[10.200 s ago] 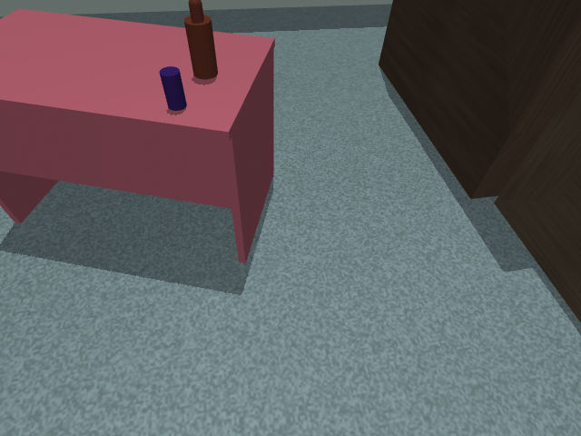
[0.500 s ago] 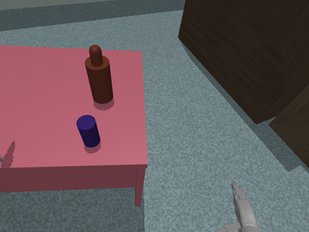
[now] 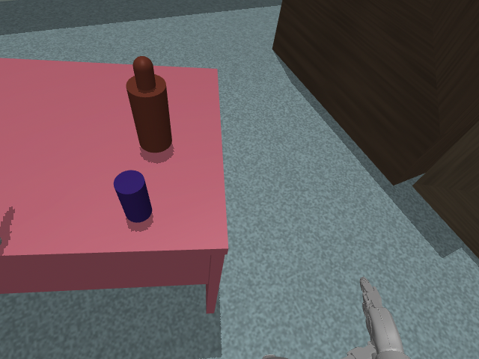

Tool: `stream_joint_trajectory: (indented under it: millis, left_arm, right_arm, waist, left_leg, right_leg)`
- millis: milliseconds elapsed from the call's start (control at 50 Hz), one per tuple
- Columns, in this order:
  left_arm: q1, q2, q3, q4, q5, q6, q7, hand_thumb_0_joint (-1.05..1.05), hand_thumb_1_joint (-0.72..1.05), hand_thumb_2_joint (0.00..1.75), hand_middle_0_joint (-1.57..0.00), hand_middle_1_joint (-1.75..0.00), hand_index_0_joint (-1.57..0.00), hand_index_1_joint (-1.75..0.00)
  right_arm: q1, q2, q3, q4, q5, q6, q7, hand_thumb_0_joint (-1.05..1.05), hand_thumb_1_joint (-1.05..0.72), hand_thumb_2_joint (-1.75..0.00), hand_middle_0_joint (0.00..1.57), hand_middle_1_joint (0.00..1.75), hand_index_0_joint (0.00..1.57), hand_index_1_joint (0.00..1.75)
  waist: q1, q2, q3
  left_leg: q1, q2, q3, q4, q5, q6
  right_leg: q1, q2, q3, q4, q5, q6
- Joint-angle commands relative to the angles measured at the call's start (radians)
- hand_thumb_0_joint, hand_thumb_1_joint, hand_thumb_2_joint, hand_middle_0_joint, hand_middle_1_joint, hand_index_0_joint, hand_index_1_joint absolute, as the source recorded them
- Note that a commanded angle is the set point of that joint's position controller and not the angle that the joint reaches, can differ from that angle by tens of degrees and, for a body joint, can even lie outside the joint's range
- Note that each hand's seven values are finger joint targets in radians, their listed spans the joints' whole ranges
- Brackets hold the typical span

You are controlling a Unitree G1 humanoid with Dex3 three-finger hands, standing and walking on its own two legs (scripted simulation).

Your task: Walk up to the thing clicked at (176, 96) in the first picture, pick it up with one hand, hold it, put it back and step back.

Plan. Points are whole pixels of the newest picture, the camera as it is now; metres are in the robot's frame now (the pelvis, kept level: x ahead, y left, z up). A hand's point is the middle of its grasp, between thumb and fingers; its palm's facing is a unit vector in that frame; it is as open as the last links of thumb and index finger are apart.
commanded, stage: go down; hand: left
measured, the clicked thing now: (134, 197) +0.42 +0.16 -0.03
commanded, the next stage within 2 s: approach in 0.78 s
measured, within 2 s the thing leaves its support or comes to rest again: neither
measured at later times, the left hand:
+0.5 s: hand out of the picture +0.35 +0.34 +0.09, palm faces +0.08 -1.00 +0.01, open 17.3 cm
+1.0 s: hand out of the picture +0.35 +0.34 +0.09, palm faces +0.07 -1.00 +0.01, open 17.3 cm
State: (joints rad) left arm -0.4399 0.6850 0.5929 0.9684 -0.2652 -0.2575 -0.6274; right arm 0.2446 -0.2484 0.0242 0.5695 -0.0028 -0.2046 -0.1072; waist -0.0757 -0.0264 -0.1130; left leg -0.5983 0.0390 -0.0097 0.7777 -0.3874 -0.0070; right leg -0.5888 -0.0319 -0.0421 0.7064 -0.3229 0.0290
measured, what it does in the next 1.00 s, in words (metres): stands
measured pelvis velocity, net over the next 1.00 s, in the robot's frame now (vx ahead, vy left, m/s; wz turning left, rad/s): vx -0.01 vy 0.00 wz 0.01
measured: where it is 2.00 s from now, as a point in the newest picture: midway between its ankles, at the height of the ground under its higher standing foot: outside the picture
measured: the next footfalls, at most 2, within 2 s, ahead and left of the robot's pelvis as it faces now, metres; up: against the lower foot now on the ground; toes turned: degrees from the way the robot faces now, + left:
none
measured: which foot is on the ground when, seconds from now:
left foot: down 0.00-1.00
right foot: down 0.00-1.00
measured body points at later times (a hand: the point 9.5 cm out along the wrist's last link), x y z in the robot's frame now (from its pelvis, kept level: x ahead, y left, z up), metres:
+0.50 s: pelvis +0.00 +0.00 -0.01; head +0.05 +0.02 +0.44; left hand +0.34 +0.39 +0.09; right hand +0.16 -0.26 -0.06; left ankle -0.01 +0.12 -0.71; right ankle +0.01 -0.14 -0.71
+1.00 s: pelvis -0.01 +0.00 -0.01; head +0.04 +0.03 +0.43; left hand +0.34 +0.39 +0.09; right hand +0.15 -0.25 -0.07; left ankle -0.01 +0.12 -0.71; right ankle +0.01 -0.14 -0.71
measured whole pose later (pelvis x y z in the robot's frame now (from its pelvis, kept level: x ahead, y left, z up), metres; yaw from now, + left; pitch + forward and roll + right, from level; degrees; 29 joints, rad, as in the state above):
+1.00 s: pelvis -0.01 +0.00 -0.01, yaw +0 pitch +12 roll -2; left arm -0.44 0.68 0.58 0.93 -0.27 -0.22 -0.64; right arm 0.29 -0.25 0.04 0.49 0.00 -0.21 -0.11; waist -0.07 -0.02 -0.12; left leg -0.66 0.03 -0.02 0.87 -0.42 -0.01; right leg -0.66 -0.04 -0.04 0.81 -0.36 0.03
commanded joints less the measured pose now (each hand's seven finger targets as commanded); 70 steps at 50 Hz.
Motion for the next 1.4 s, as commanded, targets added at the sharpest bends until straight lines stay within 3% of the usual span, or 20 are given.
stream_joint_trajectory:
  millis: [0, 120, 180, 220, 260, 380, 420, 460, 500, 540, 640, 720, 760, 800, 900, 1060, 1220, 1260, 1360, 1380]
  left_arm:
    - [-0.306, 0.369, 0.057, -0.269, -0.038, -0.068, -0.006, 0.0, -0.45, 0.09, -0.05, -0.05, -0.05, -0.05]
    - [-0.283, 0.397, 0.09, -0.298, -0.038, -0.049, 0.0, 0.0, -0.47, 0.09, -0.04, -0.05, -0.04, -0.05]
    - [-0.205, 0.297, 0.04, -0.187, -0.043, -0.03, -0.023, 0.0, -0.46, 0.09, -0.04, -0.05, -0.05, -0.05]
    - [-0.271, 0.359, 0.069, -0.271, -0.043, -0.045, -0.027, 0.0, -0.47, 0.09, -0.04, -0.05, -0.04, -0.05]
    - [-0.236, 0.341, 0.07, -0.216, -0.044, -0.039, -0.033, 0.0, -0.47, 0.08, -0.04, -0.05, -0.04, -0.05]
    - [-0.303, 0.382, 0.076, -0.284, -0.036, -0.046, -0.023, 0.0, -0.51, 0.07, -0.05, -0.05, -0.05, -0.05]
    - [-0.309, 0.341, 0.051, -0.267, -0.046, -0.045, -0.026, 0.0, -0.54, 0.08, -0.05, -0.06, -0.05, -0.06]
    - [-0.304, 0.407, 0.097, -0.283, -0.039, -0.046, -0.015, 0.0, -0.51, 0.07, -0.05, -0.05, -0.05, -0.05]
    - [-0.257, 0.35, 0.06, -0.222, -0.031, -0.035, -0.014, 0.0, -0.5, 0.08, -0.05, -0.06, -0.05, -0.06]
    - [-0.284, 0.381, 0.079, -0.286, -0.028, -0.037, -0.012, 0.0, -0.51, 0.08, -0.05, -0.07, -0.05, -0.07]
    - [-0.274, 0.342, 0.049, -0.222, -0.036, -0.031, -0.023, 0.0, -0.53, 0.07, -0.05, -0.06, -0.05, -0.06]
    - [-0.31, 0.396, 0.092, -0.271, -0.038, -0.039, -0.013, 0.0, -0.53, 0.05, -0.05, -0.06, -0.06, -0.05]
    - [-0.323, 0.382, 0.074, -0.273, -0.033, -0.032, -0.01, 0.0, -0.54, 0.06, -0.05, -0.06, -0.06, -0.06]
    - [-0.288, 0.348, 0.054, -0.21, -0.033, -0.023, -0.017, 0.0, -0.54, 0.06, -0.05, -0.06, -0.06, -0.06]
    - [-0.272, 0.345, 0.049, -0.222, -0.031, -0.02, -0.016, 0.0, -0.44, 0.06, -0.05, -0.05, -0.04, -0.05]
    - [-0.345, 0.176, -0.045, -0.195, -0.039, -0.064, 0.001, 0.0, -0.48, 0.06, -0.05, -0.05, -0.04, -0.05]
    - [-0.423, 0.102, -0.088, -0.273, -0.004, -0.14, 0.128, 0.0, -0.5, 0.05, -0.05, -0.04, -0.05, -0.04]
    - [-0.421, 0.024, -0.139, -0.256, 0.01, -0.156, 0.159, 0.0, -0.53, 0.05, -0.06, -0.05, -0.06, -0.05]
    - [-0.433, 0.08, -0.076, -0.364, 0.054, -0.203, 0.283, 0.0, -0.44, 0.04, -0.05, -0.04, -0.06, -0.03]
    - [-0.423, 0.009, -0.109, -0.342, 0.056, -0.205, 0.303, 0.0, -0.46, 0.03, -0.06, -0.04, -0.07, -0.03]
  right_arm:
    - [-0.046, -0.175, -0.074, -0.162, 0.008, -0.052, -0.015, 0.0, 0.54, -0.05, 0.05, 0.05, 0.05, 0.05]
    - [-0.043, -0.181, -0.081, -0.164, 0.01, -0.054, -0.023, 0.0, 0.54, -0.06, 0.05, 0.05, 0.05, 0.05]
    - [0.005, -0.146, -0.06, -0.134, 0.013, -0.05, -0.02, 0.0, 0.54, -0.05, 0.05, 0.05, 0.05, 0.05]
    - [-0.041, -0.189, -0.09, -0.185, 0.008, -0.059, -0.025, 0.0, 0.55, -0.05, 0.05, 0.05, 0.05, 0.05]
    - [0.012, -0.145, -0.053, -0.153, 0.006, -0.057, -0.016, 0.0, 0.55, -0.05, 0.05, 0.05, 0.05, 0.05]
    - [-0.013, -0.176, -0.072, -0.202, 0.006, -0.059, -0.024, 0.0, 0.54, -0.05, 0.05, 0.05, 0.05, 0.05]
    - [-0.013, -0.175, -0.072, -0.184, 0.007, -0.056, -0.022, 0.0, 0.54, -0.05, 0.05, 0.05, 0.05, 0.05]
    - [0.003, -0.184, -0.078, -0.203, 0.005, -0.054, -0.025, 0.0, 0.53, -0.05, 0.05, 0.05, 0.05, 0.05]
    - [0.013, -0.168, -0.072, -0.188, 0.006, -0.051, -0.021, 0.0, 0.53, -0.06, 0.05, 0.05, 0.05, 0.05]
    - [-0.009, -0.187, -0.087, -0.235, 0.007, -0.054, -0.025, 0.0, 0.53, -0.06, 0.05, 0.05, 0.05, 0.05]
    - [-0.02, -0.157, -0.055, -0.209, 0.009, -0.054, -0.024, 0.0, 0.53, -0.05, 0.05, 0.05, 0.05, 0.05]
    - [-0.009, -0.187, -0.081, -0.249, 0.01, -0.06, -0.029, 0.0, 0.53, -0.05, 0.05, 0.05, 0.05, 0.05]
    - [0.006, -0.138, -0.035, -0.239, 0.011, -0.06, -0.023, 0.0, 0.53, -0.05, 0.05, 0.05, 0.05, 0.05]
    - [0.046, -0.177, -0.08, -0.194, 0.009, -0.057, -0.027, 0.0, 0.53, -0.06, 0.05, 0.05, 0.05, 0.05]
    - [0.026, -0.168, -0.06, -0.215, 0.005, -0.059, -0.02, 0.0, 0.57, -0.04, 0.05, 0.05, 0.05, 0.05]
    - [0.046, -0.155, -0.061, -0.268, 0.001, -0.061, -0.003, 0.0, 0.58, -0.04, 0.05, 0.05, 0.05, 0.05]
    - [0.131, -0.184, -0.098, -0.466, -0.012, -0.04, 0.045, 0.0, 0.57, -0.04, 0.05, 0.05, 0.05, 0.05]
    - [0.143, -0.179, -0.117, -0.502, -0.018, -0.029, 0.056, 0.0, 0.57, -0.04, 0.05, 0.05, 0.05, 0.05]
    - [0.153, -0.183, -0.147, -0.572, -0.034, 0.002, 0.08, 0.0, 0.56, -0.04, 0.05, 0.05, 0.05, 0.05]
    - [0.143, -0.175, -0.15, -0.599, -0.038, 0.009, 0.085, 0.0, 0.55, -0.05, 0.05, 0.05, 0.05, 0.05]
  waist:
    - [0.022, 0.215, -0.342]
    - [0.03, 0.19, -0.326]
    - [0.013, 0.14, -0.229]
    - [0.01, 0.165, -0.273]
    - [0.019, 0.151, -0.278]
    - [0.012, 0.169, -0.338]
    - [0.013, 0.174, -0.307]
    - [0.019, 0.185, -0.343]
    - [0.019, 0.157, -0.288]
    - [0.017, 0.176, -0.355]
    - [0.018, 0.134, -0.266]
    - [0.021, 0.168, -0.304]
    - [0.024, 0.178, -0.302]
    - [0.004, 0.169, -0.281]
    - [0.02, 0.164, -0.291]
    - [-0.035, 0.136, -0.275]
    - [-0.062, 0.154, -0.371]
    - [-0.066, 0.16, -0.383]
    - [-0.01, 0.239, -0.481]
    - [-0.014, 0.225, -0.472]
  left_leg:
    - [0.271, -0.02, -0.022, -0.079, 0.391, -0.005]
    - [0.248, -0.027, -0.017, -0.077, 0.402, 0.001]
    - [0.193, -0.03, -0.014, -0.081, 0.365, 0.007]
    - [0.216, -0.035, -0.011, -0.074, 0.337, 0.007]
    - [0.204, -0.032, -0.017, -0.065, 0.347, 0.008]
    - [0.237, -0.035, -0.016, -0.046, 0.382, 0.009]
    - [0.223, -0.037, -0.017, -0.05, 0.338, 0.007]
    - [0.228, -0.038, -0.016, -0.04, 0.354, 0.007]
    - [0.187, -0.038, -0.017, -0.05, 0.322, 0.007]
    - [0.231, -0.04, -0.013, -0.041, 0.353, 0.008]
    - [0.15, -0.041, -0.009, -0.05, 0.267, 0.014]
    - [0.174, -0.037, -0.018, -0.057, 0.23, 0.005]
    - [0.162, -0.041, -0.011, -0.048, 0.256, 0.009]
    - [0.164, -0.036, -0.017, -0.046, 0.265, 0.005]
    - [0.161, -0.034, -0.02, -0.032, 0.278, 0.004]
    - [0.132, -0.021, -0.03, 0.024, 0.248, 0.003]
    - [0.096, -0.022, -0.024, 0.118, 0.236, -0.004]
    - [0.083, -0.023, -0.019, 0.137, 0.259, -0.006]
    - [0.068, -0.02, -0.022, 0.175, 0.344, -0.018]
    - [0.066, -0.015, -0.027, 0.173, 0.346, -0.021]
  right_leg:
    - [0.086, 0.035, -0.016, -0.049, 0.231, -0.05]
    - [0.113, 0.031, -0.012, -0.044, 0.259, -0.048]
    - [0.077, 0.032, -0.014, -0.042, 0.24, -0.045]
    - [0.069, 0.028, -0.012, -0.038, 0.227, -0.043]
    - [0.073, 0.028, -0.016, -0.028, 0.232, -0.044]
    - [0.086, 0.023, -0.01, -0.017, 0.263, -0.041]
    - [0.06, 0.024, -0.009, -0.017, 0.222, -0.043]
    - [0.082, 0.022, -0.01, -0.016, 0.237, -0.043]
    - [0.066, 0.024, -0.009, -0.013, 0.214, -0.046]
    - [0.087, 0.021, -0.007, -0.013, 0.242, -0.043]
    - [0.067, 0.024, -0.006, -0.016, 0.186, -0.04]
    - [0.062, 0.028, -0.01, -0.01, 0.145, -0.044]
    - [0.071, 0.024, -0.006, -0.008, 0.173, -0.043]
    - [0.035, 0.029, -0.01, 0.0, 0.17, -0.044]
    - [0.023, 0.028, -0.013, 0.008, 0.167, -0.046]
    - [-0.095, 0.034, -0.021, 0.065, 0.137, -0.043]
    - [-0.155, 0.03, -0.01, 0.141, 0.138, -0.049]
    - [-0.152, 0.028, -0.006, 0.159, 0.159, -0.05]
    - [-0.129, 0.027, -0.004, 0.216, 0.2, -0.058]
    - [-0.134, 0.03, -0.009, 0.22, 0.192, -0.059]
